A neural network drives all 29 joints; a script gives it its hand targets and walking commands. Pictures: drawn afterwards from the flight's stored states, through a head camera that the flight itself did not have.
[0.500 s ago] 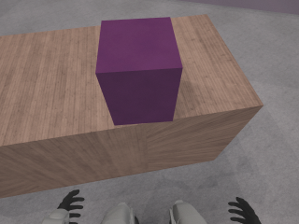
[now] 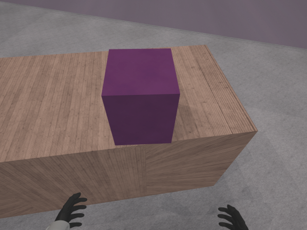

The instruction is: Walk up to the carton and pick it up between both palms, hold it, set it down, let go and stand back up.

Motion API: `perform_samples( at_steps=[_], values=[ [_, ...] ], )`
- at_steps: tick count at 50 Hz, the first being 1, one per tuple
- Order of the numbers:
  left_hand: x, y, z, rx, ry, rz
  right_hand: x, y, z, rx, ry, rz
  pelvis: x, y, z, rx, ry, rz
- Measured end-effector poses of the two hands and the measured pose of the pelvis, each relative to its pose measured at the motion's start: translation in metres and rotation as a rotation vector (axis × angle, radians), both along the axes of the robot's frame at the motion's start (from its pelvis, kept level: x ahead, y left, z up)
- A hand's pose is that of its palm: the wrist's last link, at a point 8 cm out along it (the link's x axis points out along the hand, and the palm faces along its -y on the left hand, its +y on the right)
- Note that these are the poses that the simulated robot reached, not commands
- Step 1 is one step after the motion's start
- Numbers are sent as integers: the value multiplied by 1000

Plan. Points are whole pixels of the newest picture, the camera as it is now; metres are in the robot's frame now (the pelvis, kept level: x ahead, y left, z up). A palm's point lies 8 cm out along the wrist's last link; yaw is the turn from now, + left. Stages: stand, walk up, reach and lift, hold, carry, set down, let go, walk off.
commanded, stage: reach and lift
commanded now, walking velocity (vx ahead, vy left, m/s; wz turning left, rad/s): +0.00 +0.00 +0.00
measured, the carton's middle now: (141, 98) +0.52 +0.03 +0.00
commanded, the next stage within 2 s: none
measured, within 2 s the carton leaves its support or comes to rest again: neither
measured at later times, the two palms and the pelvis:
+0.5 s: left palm (67, 204) +0.21 +0.23 -0.06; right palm (232, 207) +0.18 -0.20 -0.06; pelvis +0.03 +0.01 +0.01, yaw -1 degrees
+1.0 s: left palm (65, 188) +0.24 +0.23 -0.03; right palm (224, 180) +0.25 -0.19 -0.03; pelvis +0.05 +0.01 +0.01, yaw +0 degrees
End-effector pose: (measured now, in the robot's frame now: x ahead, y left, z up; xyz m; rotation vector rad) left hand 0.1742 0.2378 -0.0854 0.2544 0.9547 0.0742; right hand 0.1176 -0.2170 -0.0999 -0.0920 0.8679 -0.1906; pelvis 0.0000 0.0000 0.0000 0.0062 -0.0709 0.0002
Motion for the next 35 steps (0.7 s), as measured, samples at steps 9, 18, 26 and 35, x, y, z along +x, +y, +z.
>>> perform_samples(
  at_steps=[9,18,26,35],
  values=[
    [16,-3,14,-43,-123,16,14,8,18,14,-110,8,5,2,8,9,-2,-15],
    [34,-11,20,-86,-222,29,42,14,31,16,-184,29,14,5,12,9,-3,-23],
    [41,-9,27,-99,-309,49,68,19,42,28,-253,46,28,7,14,3,-5,-17],
    [48,-4,38,-105,-416,60,93,25,51,47,-340,56,41,10,15,-6,-11,-5]
  ],
)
